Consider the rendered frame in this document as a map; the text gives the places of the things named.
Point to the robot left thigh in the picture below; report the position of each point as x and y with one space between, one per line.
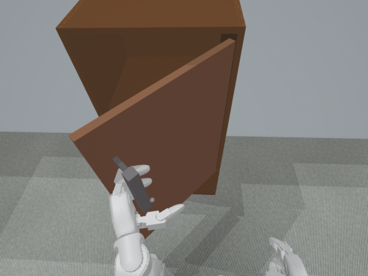
157 268

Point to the handle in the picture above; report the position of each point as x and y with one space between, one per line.
135 184

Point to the cupboard door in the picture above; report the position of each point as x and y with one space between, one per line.
174 126

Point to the left robot forearm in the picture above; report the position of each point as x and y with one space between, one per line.
133 258

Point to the robot right hand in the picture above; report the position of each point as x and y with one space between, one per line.
292 265

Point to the robot left hand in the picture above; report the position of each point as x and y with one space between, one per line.
123 210

